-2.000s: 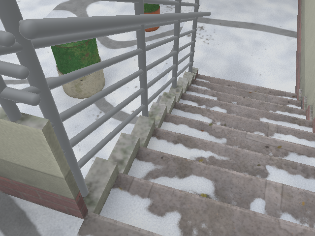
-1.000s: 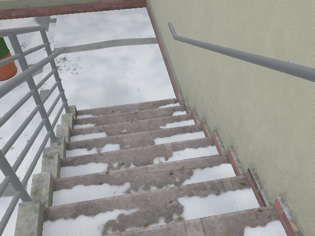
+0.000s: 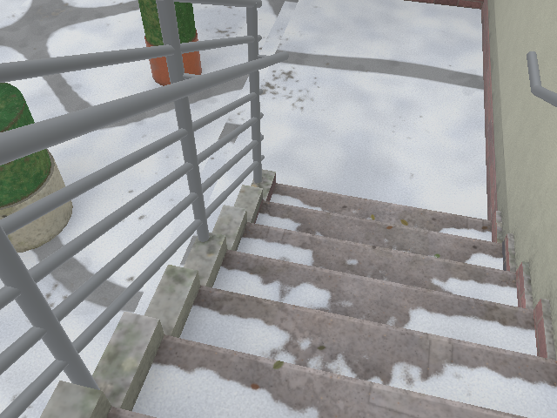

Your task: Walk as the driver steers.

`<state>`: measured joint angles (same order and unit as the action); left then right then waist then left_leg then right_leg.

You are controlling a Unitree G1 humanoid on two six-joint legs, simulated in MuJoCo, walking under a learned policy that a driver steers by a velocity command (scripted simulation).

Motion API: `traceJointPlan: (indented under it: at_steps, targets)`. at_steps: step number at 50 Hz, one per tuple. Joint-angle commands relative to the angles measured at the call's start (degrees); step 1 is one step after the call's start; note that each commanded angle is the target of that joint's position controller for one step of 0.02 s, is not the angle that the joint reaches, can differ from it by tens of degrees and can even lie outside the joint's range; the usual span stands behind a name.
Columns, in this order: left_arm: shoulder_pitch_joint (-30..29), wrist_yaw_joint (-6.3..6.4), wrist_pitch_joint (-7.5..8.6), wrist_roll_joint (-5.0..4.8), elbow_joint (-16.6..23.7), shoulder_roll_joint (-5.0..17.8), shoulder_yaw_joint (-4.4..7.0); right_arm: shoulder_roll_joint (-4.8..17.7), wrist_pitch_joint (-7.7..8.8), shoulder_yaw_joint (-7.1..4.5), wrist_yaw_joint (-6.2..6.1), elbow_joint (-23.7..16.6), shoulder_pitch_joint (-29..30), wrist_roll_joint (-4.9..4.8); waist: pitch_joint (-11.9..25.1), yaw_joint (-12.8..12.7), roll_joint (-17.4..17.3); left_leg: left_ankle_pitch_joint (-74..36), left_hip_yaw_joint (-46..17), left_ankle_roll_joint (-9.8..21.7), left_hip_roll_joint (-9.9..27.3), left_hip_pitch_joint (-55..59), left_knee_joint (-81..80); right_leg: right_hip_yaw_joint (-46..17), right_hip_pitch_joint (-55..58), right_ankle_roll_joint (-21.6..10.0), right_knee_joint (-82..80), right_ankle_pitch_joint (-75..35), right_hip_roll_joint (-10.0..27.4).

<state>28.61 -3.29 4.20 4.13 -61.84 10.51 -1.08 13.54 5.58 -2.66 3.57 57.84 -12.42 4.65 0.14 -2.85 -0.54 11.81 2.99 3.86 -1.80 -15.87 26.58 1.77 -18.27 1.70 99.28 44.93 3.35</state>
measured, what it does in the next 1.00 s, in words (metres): goes down: right foot 0.16 m lower, then left foot 0.16 m lower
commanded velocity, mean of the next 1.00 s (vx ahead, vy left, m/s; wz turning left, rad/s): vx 0.50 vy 0.00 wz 0.08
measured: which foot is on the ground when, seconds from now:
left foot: down 0.00-0.34, up 0.36-0.88, down 0.90-1.00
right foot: up 0.00-0.30, down 0.32-0.90, up 0.92-1.00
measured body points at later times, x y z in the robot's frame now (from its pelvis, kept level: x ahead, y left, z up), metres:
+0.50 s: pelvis +0.29 -0.06 -0.18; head +0.28 -0.06 +0.27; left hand +0.21 +0.18 -0.32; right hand +0.40 -0.29 -0.31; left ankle +0.30 +0.08 -0.73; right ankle +0.29 -0.14 -0.90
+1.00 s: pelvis +0.60 +0.04 -0.33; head +0.60 +0.03 +0.12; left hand +0.47 +0.22 -0.47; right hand +0.75 -0.16 -0.46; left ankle +0.63 +0.13 -1.06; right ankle +0.44 -0.11 -0.80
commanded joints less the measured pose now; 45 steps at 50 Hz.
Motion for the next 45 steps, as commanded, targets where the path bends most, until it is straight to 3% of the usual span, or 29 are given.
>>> traceJointPlan:
  at_steps: [1, 3, 4, 6, 8, 10, 12, 15, 16, 17, 18, 19, 20, 21, 23, 24, 26, 29, 30, 31, 32, 34, 35, 36, 38, 40, 42, 44, 45]
  targets:
    - [-17.8, 1.93, 3.19, -0.79, 14.8, 6.9, 1.94, 2.4, -0.12, -0.1, -0.51, 2.2, -14.3, 0.76, -2.1, 7.1, 2.4, -19.1, -21.2, 17.4, 18.4, 23.2, -0.3, -4.7, -40.2, -3.7, -8.7, -8.2, 4.4]
    - [-11.5, 3.16, 2.13, 0.53, 11.0, 2.7, 1.11, -2.1, 1.7, 2.59, -1.01, -3.0, -3.3, -0.5, -7.8, 1.1, 3.2, -17.3, -14.7, 15.5, 14.7, -11.1, -7.6, -7.5, -16.1, -5.0, -39.1, -33.4, 7.2]
    - [-10.7, 3.09, 1.11, 0.2, 11.9, 1.9, 1.08, 2.4, 1.86, 1.71, -0.67, -2.5, -5.8, -1.85, -6.2, 0.6, -2.7, -15.8, -15.0, 16.9, 12.6, -15.8, -6.2, -3.7, -11.5, -3.4, -38.7, -34.1, 3.6]
    - [-3.4, 2.13, 0.72, 0.3, 11.2, 1.0, -0.34, 3.3, 2.87, 2.01, -0.08, -4.5, -6.3, 0.38, -3.3, -2.1, -2.9, -12.7, -14.1, 15.5, 8.9, -30.3, 3.3, -2.2, -0.8, -3.4, -36.8, -48.0, 2.5]
    - [-8.6, 2.38, 0.92, 0.21, 11.2, 1.5, -1.19, -0.6, 3.69, 2.8, -2.3, -5.4, -9.5, 0.57, -1.4, 4.1, 2.8, 3.2, -10.3, 9.3, 3.1, -24.5, 12.9, -8.1, -3.8, -1.4, -61.6, -79.8, 4.1]
    - [-15.0, 2.16, -0.4, -0.4, 15.9, 4.2, -0.28, 4.0, 3.05, 2.72, -1.87, -5.0, -11.2, 1.21, -2.6, 2.8, 0.2, 12.4, -13.5, 8.7, 2.4, -33.6, 14.1, -1.7, 7.2, -0.7, -61.3, -73.9, 1.1]
    - [-18.3, 0.87, -1.0, 1.65, 19.0, 6.5, 0.6, 3.2, 2.5, 3.52, -1.09, -5.5, -14.4, 1.07, -2.4, 2.8, -1.2, 9.2, -20.7, 9.3, 6.0, -25.0, 20.5, -2.9, 3.9, -1.6, -62.0, -59.1, 1.4]
    - [-17.4, 0.58, 0.14, -0.64, 16.8, 8.8, 1.52, 6.2, -0.34, 2.6, -1.38, -3.8, -16.8, -1.46, -5.1, 4.8, 0.8, 6.6, -27.8, 8.4, 7.4, -5.1, 32.0, -5.1, -1.1, -4.2, -85.1, -60.4, 2.3]
    - [-6.9, 0.92, 1.34, -2.17, 12.3, 12.3, 3.81, 8.8, -1.15, 1.88, 0.43, -3.2, -16.7, -0.31, -1.0, 0.5, 2.4, -1.7, -23.0, 6.4, 5.1, -9.2, 41.7, -0.7, 14.3, -6.0, -83.2, -62.5, 1.1]
    - [11.4, 0.66, 2.1, -1.85, 7.8, 17.4, 6.38, 6.9, -0.96, 2.36, 3.3, -2.6, -18.3, 1.68, 8.7, -6.5, 8.7, -4.8, -17.7, 0.4, -0.2, -24.2, 64.5, -5.2, 40.4, -13.9, -68.2, -82.7, 6.7]
    - [12.9, -1.23, 1.82, -1.53, 7.6, 20.7, 6.61, -1.8, -0.59, 2.96, 4.48, -0.6, -32.7, -0.12, 21.8, -0.2, 21.9, 35.8, -7.9, -3.7, -7.9, -43.5, 94.4, -18.0, 59.2, -26.7, -57.6, -104.6, 17.4]
    - [14.1, -2.14, 1.14, 0.8, 8.4, 18.9, 6.9, 2.7, -0.36, 2.63, 4.26, -6.8, -22.5, -2.11, 17.2, -6.8, 14.2, 36.1, -7.6, -5.0, -6.6, -60.1, 103.8, -30.1, 59.0, -29.5, -62.3, -94.9, 21.2]
    - [10.9, -1.66, 1.08, 1.25, 7.6, 16.6, 6.85, 4.0, -0.14, 2.21, 2.6, -10.8, -11.1, -3.22, 5.5, -8.1, 8.9, 29.7, -8.6, -4.3, -2.6, -73.3, 99.5, -32.8, 50.0, -27.2, -67.3, -68.4, 24.1]
    - [7.1, -1.7, 0.71, 1.81, 7.0, 8.6, 4.02, 3.6, -0.34, 2.51, 0.8, -10.9, -9.1, -2.49, 0.7, -4.5, -0.7, 16.4, -12.1, -2.2, 1.8, -69.6, 92.0, -29.9, 34.3, -22.5, -71.3, -47.2, 21.3]
    - [-3.3, -0.62, 1.3, 2.79, 7.4, -1.1, 0.47, -1.3, -0.57, 3.89, -0.19, -9.3, -11.0, -0.18, -7.1, 5.4, -1.8, -6.6, -15.6, 1.2, 10.4, -50.9, 67.4, -21.6, 1.8, -19.3, -77.7, -43.0, 14.8]
    - [-6.5, 0.73, 2.91, 1.56, 8.1, -0.8, 0.67, -2.8, -0.81, 4.32, 0.55, -8.9, -11.2, 1.88, -7.5, 5.7, 0.9, -14.2, -12.5, 2.2, 10.8, -45.1, 55.2, -16.0, -5.0, -18.0, -79.5, -38.8, 9.2]
    - [-4.0, 1.34, 5.2, -1.02, 6.5, 2.0, 0.85, 0.2, -1.51, 3.18, 2.18, -9.7, -1.8, 1.67, -4.8, 0.9, 3.0, -30.3, -4.5, 0.8, 8.8, -28.4, 35.8, -9.6, -18.0, -18.8, -81.2, -27.2, 4.4]
    - [-1.8, 1.07, 5.64, 0.36, 5.4, 10.1, 2.0, 1.0, -1.63, 3.22, 3.24, -10.0, -2.9, 1.68, -2.3, 4.3, 1.5, -27.4, -3.9, -0.4, 5.9, -22.0, 38.4, -12.4, -17.0, -17.4, -73.0, -46.3, 7.2]
    - [3.5, 1.86, 3.26, -7.71, 3.3, 9.6, 3.16, -1.1, -3.48, 1.54, -0.82, -9.3, -0.8, -2.9, -0.8, 4.5, 2.8, -34.0, -5.6, -0.1, 7.8, -24.2, 30.4, -17.5, -3.6, -15.0, -72.2, -48.3, 8.5]
    - [6.6, 2.61, 1.76, -7.23, 2.6, 7.4, 2.5, 1.5, -4.0, 1.14, -2.12, -9.7, 3.6, -3.09, -3.5, 1.6, 4.2, -30.1, -5.9, -0.7, 8.0, -29.3, 28.7, -19.1, 1.9, -14.7, -70.9, -47.3, 8.4]
    - [12.3, 3.33, 4.42, 0.38, 0.1, 1.8, -0.06, 1.5, -2.09, 3.61, 0.4, -13.5, 11.4, 4.12, -5.9, -4.8, 2.4, -30.3, -11.2, -2.4, 9.4, -53.9, 22.1, -22.6, 20.1, -17.4, -61.6, -35.4, 9.0]
    - [26.3, 4.67, 3.47, 0.87, -5.9, -2.7, -0.7, -2.5, -1.49, 4.41, 1.06, -15.3, 19.0, 3.68, -6.0, -10.1, 2.9, -26.0, -11.6, -4.3, 10.1, -71.0, 13.4, -30.5, 38.4, -19.2, -57.1, -38.2, 10.6]
    - [23.4, 5.17, 3.18, -0.32, -4.3, -4.7, -1.46, -3.1, -1.15, 4.93, 2.02, -14.1, 19.8, 2.6, -7.1, -9.5, 0.3, -37.4, -10.3, -3.9, 10.6, -62.3, 4.2, -26.7, 29.1, -18.4, -56.0, -37.0, 7.5]
    - [18.9, 4.31, 2.78, -0.71, -2.5, -2.4, -1.6, -3.6, -1.31, 5.56, 2.28, -14.9, 21.7, 2.41, -5.4, -8.7, 0.0, -43.6, -2.4, -2.9, 7.6, -36.4, 1.3, -19.6, 5.9, -17.3, -59.2, -29.1, 2.7]
    - [11.5, 1.03, 1.81, 2.06, -1.7, 2.3, -0.98, -2.2, -2.42, 5.82, 2.57, -15.9, 17.6, 1.04, -7.7, -4.1, 4.9, -40.9, -1.2, -3.5, 6.8, -9.1, 12.9, -20.7, -21.3, -18.5, -63.7, -20.5, 1.9]
    - [8.3, 0.41, 2.09, 0.35, 0.6, 5.4, 0.58, 2.0, -2.74, 4.83, 2.35, -16.6, 18.7, 1.37, -9.7, -4.1, 2.4, -29.5, -1.1, -2.9, 6.3, -9.4, 6.1, -21.7, -13.6, -17.1, -59.3, -22.8, 1.5]
    - [10.8, 1.1, 1.59, -0.43, -0.9, 6.9, 1.62, 0.4, -1.72, 6.03, 1.11, -15.7, 18.6, 0.99, -8.8, -6.8, 0.0, -23.0, -2.1, -2.5, 4.8, -7.3, -6.3, -22.8, -0.3, -16.1, -51.7, -30.1, 1.1]
    - [11.5, 0.13, -0.33, 1.0, -3.3, 5.4, 0.78, 5.2, -0.31, 3.18, -0.33, -8.4, -0.4, -0.52, -4.4, 0.6, -2.3, -39.1, -1.3, 0.0, 8.2, 16.1, -19.5, -18.7, -3.3, -12.1, -32.1, -34.5, -2.3]
    - [18.2, -2.35, -0.27, 3.41, -6.5, -0.1, -0.11, 7.9, 0.02, 0.71, -0.77, -3.5, -17.0, -0.2, 5.5, 5.5, -3.7, -44.6, -1.1, 5.0, 12.1, 43.5, -2.7, -13.5, -18.6, -7.8, -17.5, -34.8, -4.4]
Next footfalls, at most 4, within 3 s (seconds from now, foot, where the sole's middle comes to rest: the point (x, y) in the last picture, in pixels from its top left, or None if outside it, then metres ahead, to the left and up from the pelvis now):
0.32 right None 0.33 -0.14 -0.94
0.90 left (252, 404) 0.67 0.14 -1.10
1.44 right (345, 350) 0.95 -0.16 -1.26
1.86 left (298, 293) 1.28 0.01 -1.42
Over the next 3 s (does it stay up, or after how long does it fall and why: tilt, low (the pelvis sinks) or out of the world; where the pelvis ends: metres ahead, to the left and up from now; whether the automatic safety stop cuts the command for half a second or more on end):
stays up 1.71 -0.24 -0.91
